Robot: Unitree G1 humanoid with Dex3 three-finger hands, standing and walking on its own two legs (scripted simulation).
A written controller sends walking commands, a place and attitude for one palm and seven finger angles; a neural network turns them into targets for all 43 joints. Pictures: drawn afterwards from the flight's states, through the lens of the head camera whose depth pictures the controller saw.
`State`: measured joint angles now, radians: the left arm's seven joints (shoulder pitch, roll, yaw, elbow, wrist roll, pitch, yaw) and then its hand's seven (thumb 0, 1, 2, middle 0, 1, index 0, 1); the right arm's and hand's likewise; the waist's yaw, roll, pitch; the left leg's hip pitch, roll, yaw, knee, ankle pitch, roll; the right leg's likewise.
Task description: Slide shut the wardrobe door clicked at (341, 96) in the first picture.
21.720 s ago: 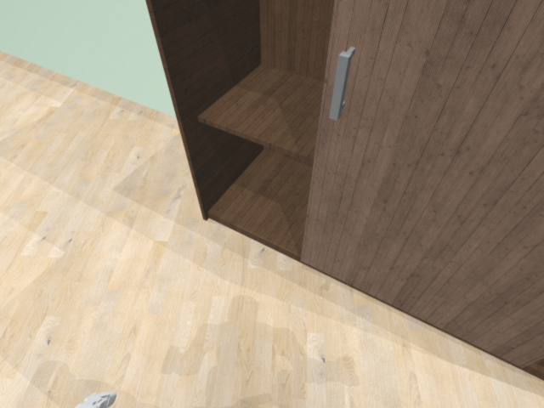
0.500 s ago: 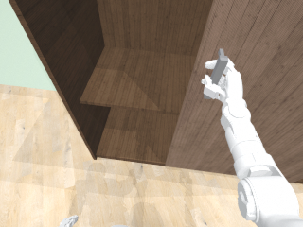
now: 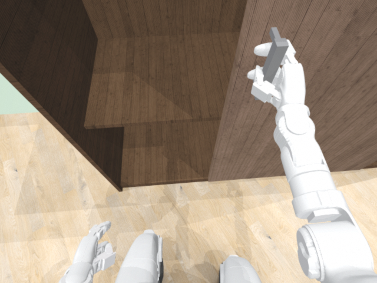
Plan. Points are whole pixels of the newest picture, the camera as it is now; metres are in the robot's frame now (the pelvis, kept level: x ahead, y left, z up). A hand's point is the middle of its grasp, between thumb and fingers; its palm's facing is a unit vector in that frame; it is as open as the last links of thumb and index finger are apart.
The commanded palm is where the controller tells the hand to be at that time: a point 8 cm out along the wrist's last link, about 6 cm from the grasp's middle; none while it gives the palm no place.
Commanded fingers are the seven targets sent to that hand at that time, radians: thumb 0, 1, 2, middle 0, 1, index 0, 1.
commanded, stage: step sideways, sliding the door along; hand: right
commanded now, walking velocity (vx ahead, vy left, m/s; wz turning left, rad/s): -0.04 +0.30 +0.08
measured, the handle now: (266, 66) +0.50 -0.16 +0.11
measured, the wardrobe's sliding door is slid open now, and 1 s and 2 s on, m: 0.46 0.11 0.00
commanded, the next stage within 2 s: stop walking and hold the door there in 1.64 s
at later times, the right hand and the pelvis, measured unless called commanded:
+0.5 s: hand (187, 88) +0.45 +0.00 +0.11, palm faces +0.19 +0.98 -0.11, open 6.1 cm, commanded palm +0.42 +0.02 +0.12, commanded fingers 0.00 -0.90 -0.90 0.45 1.40 0.45 1.40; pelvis +0.06 +0.16 -0.01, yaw -5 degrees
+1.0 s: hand (78, 98) +0.43 +0.20 +0.11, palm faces +0.00 +0.99 -0.14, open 6.0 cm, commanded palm +0.41 +0.18 +0.12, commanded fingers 0.00 -0.90 -0.90 0.45 1.40 0.45 1.40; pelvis +0.05 +0.29 +0.00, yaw -1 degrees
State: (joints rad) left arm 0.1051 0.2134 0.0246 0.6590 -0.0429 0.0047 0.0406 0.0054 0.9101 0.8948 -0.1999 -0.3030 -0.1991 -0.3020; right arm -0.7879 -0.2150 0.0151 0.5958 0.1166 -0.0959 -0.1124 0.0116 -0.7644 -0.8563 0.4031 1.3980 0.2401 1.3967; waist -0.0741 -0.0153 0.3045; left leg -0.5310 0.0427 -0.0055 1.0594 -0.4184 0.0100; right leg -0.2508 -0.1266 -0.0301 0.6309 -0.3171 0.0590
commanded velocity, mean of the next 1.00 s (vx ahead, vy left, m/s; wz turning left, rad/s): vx -0.24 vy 0.27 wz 0.19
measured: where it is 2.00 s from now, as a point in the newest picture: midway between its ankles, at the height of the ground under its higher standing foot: outside the picture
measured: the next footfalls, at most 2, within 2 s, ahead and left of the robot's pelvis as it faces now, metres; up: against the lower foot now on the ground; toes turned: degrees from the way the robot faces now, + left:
left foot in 0.14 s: +0.16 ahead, +0.23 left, +0.00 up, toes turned +2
right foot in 0.32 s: +0.07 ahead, -0.08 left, +0.00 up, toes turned -12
